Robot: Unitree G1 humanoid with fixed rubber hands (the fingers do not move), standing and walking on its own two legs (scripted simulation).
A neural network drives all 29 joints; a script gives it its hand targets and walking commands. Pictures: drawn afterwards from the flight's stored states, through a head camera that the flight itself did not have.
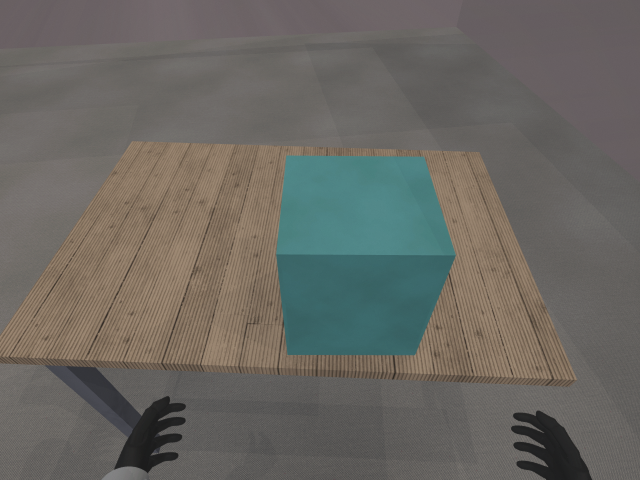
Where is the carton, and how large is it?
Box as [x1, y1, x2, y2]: [276, 155, 455, 354]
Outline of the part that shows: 286,155 276,257 287,354 414,354 455,256 424,158 403,156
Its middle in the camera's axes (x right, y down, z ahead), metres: +0.05 +0.02 +0.61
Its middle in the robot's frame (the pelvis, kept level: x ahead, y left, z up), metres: +0.45 -0.01 +0.01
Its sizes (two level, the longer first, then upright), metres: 0.210 0.200 0.250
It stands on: a table, 0.67 m high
